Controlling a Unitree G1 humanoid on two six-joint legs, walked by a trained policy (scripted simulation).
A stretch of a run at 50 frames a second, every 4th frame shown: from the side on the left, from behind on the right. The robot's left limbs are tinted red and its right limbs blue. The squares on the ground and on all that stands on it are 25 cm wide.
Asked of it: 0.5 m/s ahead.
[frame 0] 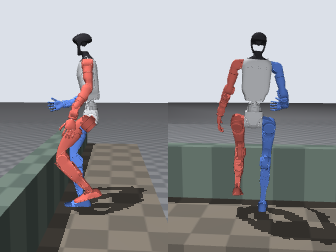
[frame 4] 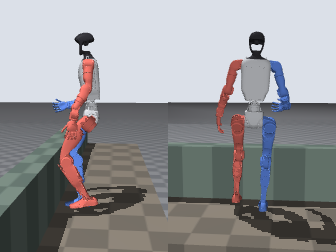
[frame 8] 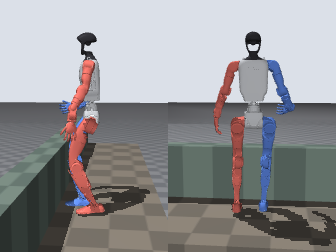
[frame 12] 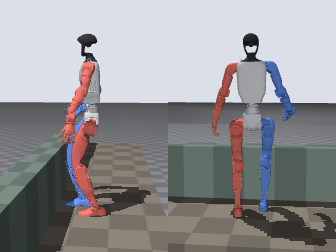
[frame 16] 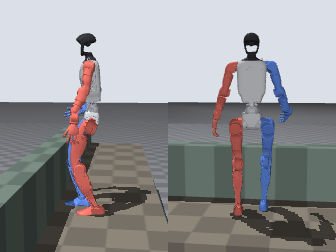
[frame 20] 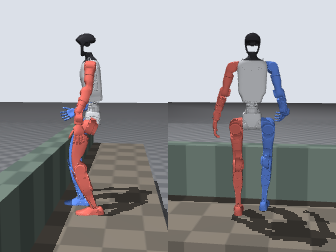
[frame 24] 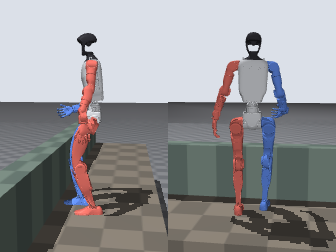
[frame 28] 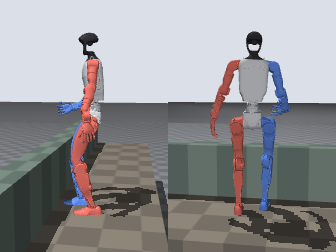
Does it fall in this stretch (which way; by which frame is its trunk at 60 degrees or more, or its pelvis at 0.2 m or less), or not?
no
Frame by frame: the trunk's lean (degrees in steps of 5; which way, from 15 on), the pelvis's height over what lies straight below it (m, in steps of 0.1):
0: 10, 0.8
4: 5, 0.8
8: 5, 0.8
12: 5, 0.8
16: 5, 0.8
20: 5, 0.8
24: 5, 0.8
28: 5, 0.8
